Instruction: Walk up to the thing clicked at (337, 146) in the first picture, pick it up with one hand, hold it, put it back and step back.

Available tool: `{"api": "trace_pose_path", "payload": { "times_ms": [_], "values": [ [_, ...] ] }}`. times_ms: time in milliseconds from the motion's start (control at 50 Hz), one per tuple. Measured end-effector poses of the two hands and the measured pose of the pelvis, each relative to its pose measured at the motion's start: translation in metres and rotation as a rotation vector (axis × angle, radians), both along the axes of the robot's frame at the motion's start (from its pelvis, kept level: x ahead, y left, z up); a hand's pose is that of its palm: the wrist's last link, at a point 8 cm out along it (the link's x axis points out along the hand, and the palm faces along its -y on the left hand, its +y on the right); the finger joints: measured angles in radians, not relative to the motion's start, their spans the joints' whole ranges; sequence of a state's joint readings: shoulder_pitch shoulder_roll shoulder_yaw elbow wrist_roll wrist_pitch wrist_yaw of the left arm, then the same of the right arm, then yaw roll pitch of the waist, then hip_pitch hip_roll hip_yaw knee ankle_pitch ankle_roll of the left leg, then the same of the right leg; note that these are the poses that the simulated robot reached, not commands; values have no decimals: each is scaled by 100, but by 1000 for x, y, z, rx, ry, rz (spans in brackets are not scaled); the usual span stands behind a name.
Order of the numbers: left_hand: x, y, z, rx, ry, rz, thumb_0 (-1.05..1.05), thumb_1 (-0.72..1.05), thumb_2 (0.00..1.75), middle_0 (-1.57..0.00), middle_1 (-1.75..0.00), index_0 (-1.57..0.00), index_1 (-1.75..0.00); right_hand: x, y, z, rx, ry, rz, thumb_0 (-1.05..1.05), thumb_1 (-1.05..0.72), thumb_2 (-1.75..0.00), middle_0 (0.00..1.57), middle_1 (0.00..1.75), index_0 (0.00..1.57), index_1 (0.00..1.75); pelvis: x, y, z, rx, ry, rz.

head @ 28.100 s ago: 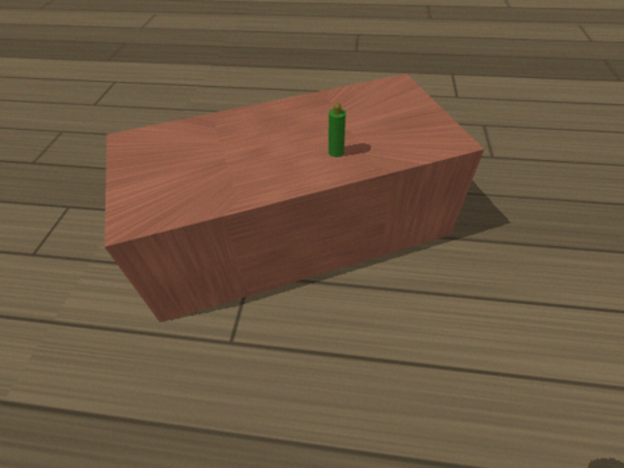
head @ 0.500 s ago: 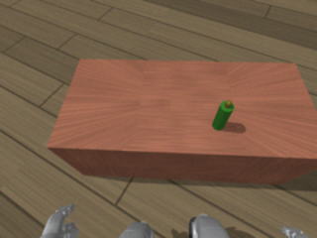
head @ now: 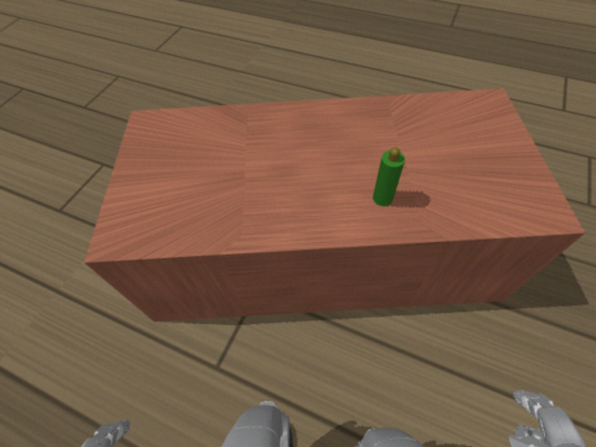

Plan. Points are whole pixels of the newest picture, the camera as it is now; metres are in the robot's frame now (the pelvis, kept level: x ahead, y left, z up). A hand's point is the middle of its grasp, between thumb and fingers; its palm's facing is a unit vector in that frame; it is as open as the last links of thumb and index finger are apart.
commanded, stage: step back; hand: right
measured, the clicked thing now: (388, 175) +0.68 -0.18 -0.21
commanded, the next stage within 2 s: none
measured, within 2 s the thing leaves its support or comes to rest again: neither
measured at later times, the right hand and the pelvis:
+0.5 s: hand out of the picture -0.04 -0.24 -0.11, palm faces -0.07 +0.89 -0.46, open 7.4 cm; pelvis -0.14 +0.02 +0.01, yaw +1 degrees
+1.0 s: hand out of the picture -0.23 -0.30 -0.15, palm faces -0.08 +0.91 -0.42, open 7.4 cm; pelvis -0.30 -0.02 +0.00, yaw +2 degrees
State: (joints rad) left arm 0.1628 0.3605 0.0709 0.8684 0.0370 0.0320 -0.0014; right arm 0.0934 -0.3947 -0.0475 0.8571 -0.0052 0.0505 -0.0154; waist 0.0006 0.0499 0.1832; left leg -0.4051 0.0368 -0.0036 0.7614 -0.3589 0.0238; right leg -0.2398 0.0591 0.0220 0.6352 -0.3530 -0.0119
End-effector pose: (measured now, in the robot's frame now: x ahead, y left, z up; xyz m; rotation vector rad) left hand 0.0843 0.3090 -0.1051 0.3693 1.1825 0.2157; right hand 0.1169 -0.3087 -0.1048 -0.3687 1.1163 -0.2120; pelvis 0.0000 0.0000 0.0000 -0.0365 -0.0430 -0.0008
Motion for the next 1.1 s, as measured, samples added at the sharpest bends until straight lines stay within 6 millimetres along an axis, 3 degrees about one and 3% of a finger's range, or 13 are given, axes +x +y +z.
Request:
{"api": "trace_pose_path", "payload": {
  "times_ms": [80,180,340,460,580,760,880,980,1100],
  "values": [
    [-20,-5,13,-1,-24,8,0,91,90,-21,-30,-21,-30,-25,1,1,16,26,-6,1,-91,-90,21,30,20,30,-17,-1,8,42,7,-6],
    [-31,0,20,13,-77,7,0,90,90,-21,-30,-21,-30,-62,3,0,-3,72,16,1,-91,-90,21,30,20,30,-42,5,9,43,24,22],
    [-60,24,-2,-23,-139,21,0,90,90,-21,-30,-21,-30,-122,22,4,-51,117,51,1,-91,-90,21,30,20,30,-93,24,-2,46,1,59],
    [-104,29,-3,-43,-83,41,0,91,90,-21,-30,-20,-30,-154,29,28,-66,80,38,1,-90,-90,21,30,21,30,-124,25,11,4,10,36],
    [-158,27,-8,-34,-13,18,0,91,90,-20,-30,-20,-30,-173,20,36,-82,-8,27,1,-90,-90,21,30,21,30,-163,19,11,0,8,-9],
    [-241,-2,-9,-7,33,-9,0,91,90,-20,-30,-20,-30,-230,-22,14,-59,-70,17,1,-90,-90,21,30,21,30,-235,-10,-7,3,-3,-57],
    [-299,-19,12,12,47,28,0,91,90,-21,-30,-21,-30,-289,-36,8,-30,5,-15,1,-90,-90,21,30,20,30,-268,-21,6,63,6,-31],
    [-309,-19,17,34,-16,28,0,90,90,-21,-30,-21,-30,-340,-36,2,-30,96,11,1,-91,-90,21,30,20,30,-296,-25,6,62,21,20],
    [-319,-14,1,7,-111,37,0,90,90,-21,-30,-21,-30,-384,-22,-6,-37,155,51,1,-91,-90,21,30,20,30,-338,-23,-5,76,3,63]
  ]
}}
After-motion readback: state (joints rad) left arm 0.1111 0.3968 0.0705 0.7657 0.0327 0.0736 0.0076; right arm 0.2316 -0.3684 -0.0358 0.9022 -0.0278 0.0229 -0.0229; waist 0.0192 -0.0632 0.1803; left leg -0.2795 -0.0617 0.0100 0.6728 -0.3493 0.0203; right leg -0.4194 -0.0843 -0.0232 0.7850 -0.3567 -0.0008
